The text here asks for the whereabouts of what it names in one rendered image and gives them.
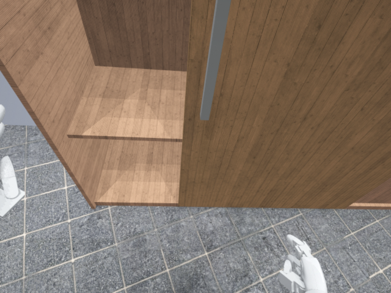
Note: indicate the robot left hand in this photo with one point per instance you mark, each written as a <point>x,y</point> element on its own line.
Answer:
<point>11,195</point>

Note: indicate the wardrobe door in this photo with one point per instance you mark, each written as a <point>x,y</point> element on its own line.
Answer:
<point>381,194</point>
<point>301,111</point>

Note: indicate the handle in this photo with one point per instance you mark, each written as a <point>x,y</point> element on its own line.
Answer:
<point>220,18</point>

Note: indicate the robot right hand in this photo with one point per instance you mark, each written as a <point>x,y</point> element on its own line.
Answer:
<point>308,276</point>

